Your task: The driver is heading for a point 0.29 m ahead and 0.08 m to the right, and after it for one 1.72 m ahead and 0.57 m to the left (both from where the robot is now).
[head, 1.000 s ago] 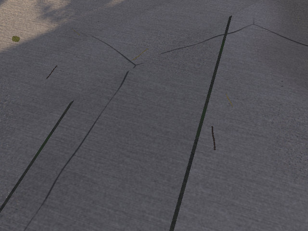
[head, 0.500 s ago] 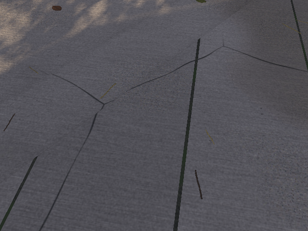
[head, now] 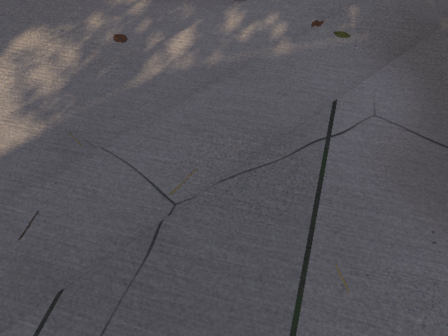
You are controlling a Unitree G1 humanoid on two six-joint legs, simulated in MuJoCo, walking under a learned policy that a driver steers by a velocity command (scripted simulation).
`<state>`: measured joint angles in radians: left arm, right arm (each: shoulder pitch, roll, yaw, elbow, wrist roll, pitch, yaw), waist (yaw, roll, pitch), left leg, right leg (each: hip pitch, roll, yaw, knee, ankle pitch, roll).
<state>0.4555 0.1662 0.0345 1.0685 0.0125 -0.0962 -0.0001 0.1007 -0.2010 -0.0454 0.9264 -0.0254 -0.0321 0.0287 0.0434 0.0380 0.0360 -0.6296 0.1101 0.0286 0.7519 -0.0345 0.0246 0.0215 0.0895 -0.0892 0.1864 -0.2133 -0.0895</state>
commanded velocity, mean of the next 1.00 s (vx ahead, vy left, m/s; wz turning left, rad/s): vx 0.17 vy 0.00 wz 0.00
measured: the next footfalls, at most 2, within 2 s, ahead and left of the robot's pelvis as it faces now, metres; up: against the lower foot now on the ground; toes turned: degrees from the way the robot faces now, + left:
left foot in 0.18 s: +0.27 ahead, +0.11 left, +0.00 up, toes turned +4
right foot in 0.60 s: +0.27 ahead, -0.08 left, +0.00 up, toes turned -1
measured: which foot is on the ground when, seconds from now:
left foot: up 0.00-0.16, down 0.18-1.00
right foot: down 0.00-0.18, up 0.20-0.58, down 0.60-1.00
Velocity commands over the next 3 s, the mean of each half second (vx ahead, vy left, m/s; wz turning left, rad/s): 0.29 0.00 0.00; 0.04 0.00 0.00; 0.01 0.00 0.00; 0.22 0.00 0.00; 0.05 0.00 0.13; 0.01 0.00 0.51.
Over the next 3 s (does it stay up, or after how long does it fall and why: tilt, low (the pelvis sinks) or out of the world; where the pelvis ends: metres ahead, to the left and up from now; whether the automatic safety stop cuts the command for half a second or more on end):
stays up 0.33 -0.05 0.00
